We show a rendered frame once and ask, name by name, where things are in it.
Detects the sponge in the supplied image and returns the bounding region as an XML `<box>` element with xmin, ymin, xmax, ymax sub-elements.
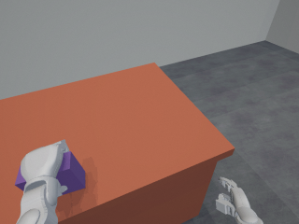
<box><xmin>15</xmin><ymin>151</ymin><xmax>86</xmax><ymax>195</ymax></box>

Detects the right robot hand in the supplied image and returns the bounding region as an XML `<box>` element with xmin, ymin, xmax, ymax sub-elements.
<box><xmin>215</xmin><ymin>176</ymin><xmax>250</xmax><ymax>218</ymax></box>

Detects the table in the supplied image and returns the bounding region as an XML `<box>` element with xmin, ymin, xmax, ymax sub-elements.
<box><xmin>0</xmin><ymin>63</ymin><xmax>235</xmax><ymax>224</ymax></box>

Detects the right robot forearm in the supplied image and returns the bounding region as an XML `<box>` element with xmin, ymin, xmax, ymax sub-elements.
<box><xmin>235</xmin><ymin>206</ymin><xmax>263</xmax><ymax>224</ymax></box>

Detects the left robot forearm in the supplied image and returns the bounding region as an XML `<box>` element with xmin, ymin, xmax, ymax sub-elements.
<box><xmin>16</xmin><ymin>176</ymin><xmax>58</xmax><ymax>224</ymax></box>

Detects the left robot hand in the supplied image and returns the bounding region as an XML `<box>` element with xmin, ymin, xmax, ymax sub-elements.
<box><xmin>21</xmin><ymin>140</ymin><xmax>70</xmax><ymax>197</ymax></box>

